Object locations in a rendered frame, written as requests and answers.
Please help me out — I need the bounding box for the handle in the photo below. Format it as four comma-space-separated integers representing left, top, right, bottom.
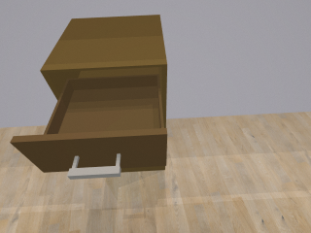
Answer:
67, 153, 121, 180

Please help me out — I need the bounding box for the drawer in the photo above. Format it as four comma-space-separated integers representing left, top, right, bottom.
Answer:
10, 74, 167, 173

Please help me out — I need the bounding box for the cabinet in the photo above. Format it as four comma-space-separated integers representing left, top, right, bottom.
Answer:
40, 15, 167, 173

